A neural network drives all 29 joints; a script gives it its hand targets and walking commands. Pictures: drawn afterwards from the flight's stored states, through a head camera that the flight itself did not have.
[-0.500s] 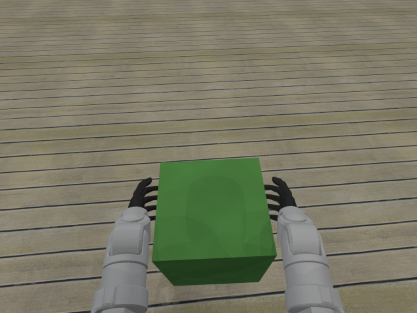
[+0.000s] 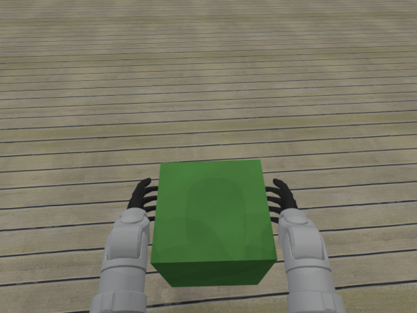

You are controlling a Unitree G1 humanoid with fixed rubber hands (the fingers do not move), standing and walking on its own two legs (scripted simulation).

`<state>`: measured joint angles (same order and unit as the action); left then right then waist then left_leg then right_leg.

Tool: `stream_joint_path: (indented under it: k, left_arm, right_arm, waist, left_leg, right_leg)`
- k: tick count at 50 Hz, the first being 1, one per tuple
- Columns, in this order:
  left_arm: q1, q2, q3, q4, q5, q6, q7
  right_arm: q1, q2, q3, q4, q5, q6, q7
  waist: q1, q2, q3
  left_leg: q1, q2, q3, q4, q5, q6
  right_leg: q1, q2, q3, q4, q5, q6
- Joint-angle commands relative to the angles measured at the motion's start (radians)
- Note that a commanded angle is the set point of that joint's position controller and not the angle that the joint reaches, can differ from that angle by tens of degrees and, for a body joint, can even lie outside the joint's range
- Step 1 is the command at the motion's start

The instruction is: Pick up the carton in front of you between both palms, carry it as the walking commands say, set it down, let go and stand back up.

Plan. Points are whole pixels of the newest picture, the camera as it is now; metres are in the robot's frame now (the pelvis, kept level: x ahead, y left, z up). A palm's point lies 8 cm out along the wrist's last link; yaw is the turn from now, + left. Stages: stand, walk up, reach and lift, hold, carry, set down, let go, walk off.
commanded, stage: carry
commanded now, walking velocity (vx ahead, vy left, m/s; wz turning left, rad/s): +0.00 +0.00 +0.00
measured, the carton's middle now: (212, 228) +0.31 +0.00 -0.05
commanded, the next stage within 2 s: hold in 0.38 s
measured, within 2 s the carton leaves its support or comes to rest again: neither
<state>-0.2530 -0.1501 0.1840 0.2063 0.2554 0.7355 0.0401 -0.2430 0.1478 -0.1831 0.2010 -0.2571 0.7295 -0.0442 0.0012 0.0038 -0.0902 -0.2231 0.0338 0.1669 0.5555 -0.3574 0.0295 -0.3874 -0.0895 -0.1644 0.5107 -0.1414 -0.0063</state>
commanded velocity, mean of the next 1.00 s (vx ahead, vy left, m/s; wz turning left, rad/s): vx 0.00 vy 0.00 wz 0.00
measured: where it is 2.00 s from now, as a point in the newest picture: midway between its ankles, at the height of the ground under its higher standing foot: outside the picture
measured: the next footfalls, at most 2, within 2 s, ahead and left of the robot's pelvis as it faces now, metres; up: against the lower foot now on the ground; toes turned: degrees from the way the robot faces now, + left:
none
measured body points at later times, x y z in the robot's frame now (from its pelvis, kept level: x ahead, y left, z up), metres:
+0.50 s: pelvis +0.00 +0.00 +0.01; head -0.02 +0.00 +0.46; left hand +0.29 +0.17 +0.04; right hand +0.30 -0.13 +0.03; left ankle -0.04 +0.09 -0.73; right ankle +0.07 -0.14 -0.73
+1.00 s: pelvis +0.00 -0.05 +0.01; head -0.03 -0.08 +0.46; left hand +0.27 +0.16 +0.05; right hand +0.33 -0.13 +0.04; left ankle -0.04 +0.09 -0.73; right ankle +0.08 -0.15 -0.73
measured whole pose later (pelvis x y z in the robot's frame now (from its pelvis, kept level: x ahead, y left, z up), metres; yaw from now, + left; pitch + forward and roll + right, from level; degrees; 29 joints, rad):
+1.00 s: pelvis +0.00 -0.05 +0.01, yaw +13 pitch -7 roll +0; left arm -0.33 -0.17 0.29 0.34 0.32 0.68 -0.02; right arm -0.30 0.16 -0.24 0.28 -0.32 0.73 -0.01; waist -0.01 0.04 0.03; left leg -0.04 0.01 -0.11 0.40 -0.24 -0.02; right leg -0.12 0.03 0.01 0.38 -0.13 -0.01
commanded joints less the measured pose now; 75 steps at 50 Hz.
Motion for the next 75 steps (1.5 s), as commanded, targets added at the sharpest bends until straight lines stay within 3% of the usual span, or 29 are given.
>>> stream_joint_path:
  k: [1,19,20,21,22,23,24,25,26,30,32,37,50,54,59,63,67,70,75]
  left_arm:
    - [-0.441,-0.922,-0.546,-0.045,-0.263,-0.042,-0.258]
    - [-0.439,-0.930,-0.555,-0.049,-0.266,-0.041,-0.259]
    - [-0.387,-0.964,-0.521,-0.001,-0.241,-0.056,-0.268]
    - [-0.368,-0.951,-0.500,-0.020,-0.221,-0.080,-0.259]
    - [-0.363,-0.946,-0.497,-0.008,-0.210,-0.091,-0.253]
    - [-0.342,-0.946,-0.479,0.006,-0.202,-0.099,-0.242]
    - [-0.349,-0.933,-0.478,0.010,-0.195,-0.103,-0.240]
    - [-0.359,-0.928,-0.471,0.007,-0.194,-0.106,-0.240]
    - [-0.371,-0.928,-0.473,0.019,-0.199,-0.105,-0.238]
    - [-0.487,-0.945,-0.519,0.018,-0.245,-0.092,-0.271]
    - [-0.507,-0.947,-0.511,0.041,-0.242,-0.084,-0.286]
    - [-0.536,-0.959,-0.472,0.094,-0.226,-0.080,-0.310]
    - [-0.577,-0.943,-0.391,0.142,-0.184,-0.097,-0.323]
    - [-0.697,-0.919,-0.312,0.233,-0.137,-0.126,-0.336]
    - [-0.840,-0.880,-0.120,0.414,-0.025,-0.189,-0.309]
    - [-0.821,-0.792,0.033,0.492,0.068,-0.248,-0.250]
    - [-0.756,-0.733,0.095,0.493,0.112,-0.342,-0.206]
    - [-0.760,-0.773,0.033,0.458,0.090,-0.440,-0.191]
    - [-0.878,-0.893,-0.200,0.388,-0.016,-0.582,-0.175]
  right_arm:
    - [-0.461,0.926,0.549,-0.052,0.271,-0.038,0.262]
    - [-0.470,0.926,0.556,-0.066,0.276,-0.039,0.263]
    - [-0.389,0.935,0.541,-0.093,0.269,-0.042,0.270]
    - [-0.411,0.918,0.564,-0.127,0.268,-0.056,0.271]
    - [-0.436,0.922,0.569,-0.137,0.274,-0.060,0.272]
    - [-0.446,0.905,0.578,-0.142,0.274,-0.064,0.276]
    - [-0.457,0.904,0.590,-0.149,0.280,-0.067,0.278]
    - [-0.472,0.897,0.586,-0.141,0.282,-0.069,0.279]
    - [-0.482,0.894,0.588,-0.133,0.279,-0.070,0.281]
    - [-0.453,0.908,0.516,-0.052,0.228,-0.069,0.271]
    - [-0.456,0.924,0.490,-0.014,0.214,-0.066,0.275]
    - [-0.499,0.960,0.466,0.053,0.204,-0.060,0.292]
    - [-0.610,0.995,0.488,0.062,0.225,-0.052,0.310]
    - [-0.697,0.991,0.388,0.179,0.183,-0.072,0.306]
    - [-0.819,0.890,0.155,0.384,0.053,-0.140,0.285]
    - [-0.813,0.733,-0.001,0.448,-0.051,-0.213,0.265]
    - [-0.775,0.632,-0.041,0.459,-0.096,-0.320,0.263]
    - [-0.790,0.661,0.025,0.448,-0.069,-0.418,0.276]
    - [-0.900,0.743,0.223,0.420,0.009,-0.554,0.309]
  waist:
    - [0.000,-0.001,-0.245]
    - [-0.001,0.001,-0.246]
    - [-0.012,0.127,-0.120]
    - [0.014,0.115,-0.169]
    - [0.016,0.074,-0.181]
    - [0.033,0.081,-0.190]
    - [0.020,0.042,-0.178]
    - [0.025,0.033,-0.175]
    - [0.028,0.052,-0.170]
    - [-0.038,0.048,-0.128]
    - [-0.048,0.050,-0.107]
    - [-0.031,0.020,-0.083]
    - [0.017,-0.035,-0.113]
    - [0.008,-0.031,-0.073]
    - [-0.023,-0.002,-0.023]
    - [-0.032,0.008,-0.018]
    - [-0.031,-0.007,-0.104]
    - [-0.025,-0.009,-0.222]
    - [-0.034,-0.005,-0.590]
  left_leg:
    - [-0.017,0.124,-0.108,-0.117,0.214,0.005]
    - [-0.013,0.125,-0.104,-0.114,0.239,0.010]
    - [-0.083,-0.031,-0.292,-0.226,0.504,0.000]
    - [-0.011,-0.031,-0.310,-0.201,0.589,-0.009]
    - [0.064,-0.044,-0.309,-0.191,0.641,-0.014]
    - [0.120,-0.056,-0.302,-0.204,0.594,-0.014]
    - [0.151,-0.064,-0.302,-0.213,0.576,-0.009]
    - [0.179,-0.072,-0.301,-0.220,0.574,-0.014]
    - [0.189,-0.076,-0.293,-0.236,0.495,-0.019]
    - [0.111,-0.080,-0.282,-0.247,0.360,-0.044]
    - [0.095,-0.087,-0.271,-0.256,0.289,-0.045]
    - [0.016,-0.097,-0.262,-0.269,0.203,-0.035]
    - [-0.054,-0.128,-0.242,-0.256,0.096,0.010]
    - [-0.096,-0.128,-0.237,-0.220,0.023,0.022]
    - [-0.195,-0.123,-0.238,-0.137,-0.035,0.011]
    - [-0.293,-0.140,-0.238,-0.076,-0.009,-0.007]
    - [-0.394,-0.162,-0.222,-0.002,0.084,-0.028]
    - [-0.468,-0.176,-0.214,0.068,0.165,-0.038]
    - [-0.592,-0.193,-0.198,0.224,0.332,-0.074]
  right_leg:
    - [0.190,-0.080,0.091,-0.031,0.160,-0.009]
    - [0.186,-0.078,0.082,-0.026,0.162,-0.001]
    - [0.487,0.204,0.211,-0.015,0.268,-0.034]
    - [0.495,0.178,0.238,-0.044,0.303,-0.031]
    - [0.462,0.187,0.237,-0.066,0.317,-0.020]
    - [0.465,0.181,0.234,-0.086,0.317,-0.015]
    - [0.432,0.195,0.230,-0.098,0.299,-0.004]
    - [0.415,0.205,0.226,-0.111,0.285,0.002]
    - [0.421,0.205,0.224,-0.119,0.245,0.004]
    - [0.429,0.213,0.219,-0.129,0.144,-0.005]
    - [0.426,0.209,0.216,-0.135,0.107,-0.003]
    - [0.482,0.197,0.213,-0.151,0.065,0.007]
    - [0.569,0.146,0.248,-0.177,0.005,0.038]
    - [0.516,0.138,0.260,-0.173,-0.129,0.032]
    - [0.399,0.141,0.256,-0.114,-0.212,0.017]
    - [0.287,0.159,0.229,-0.028,-0.130,0.014]
    - [0.167,0.178,0.206,0.075,0.040,0.017]
    - [0.103,0.191,0.199,0.158,0.155,0.015]
    - [0.042,0.200,0.197,0.338,0.370,0.009]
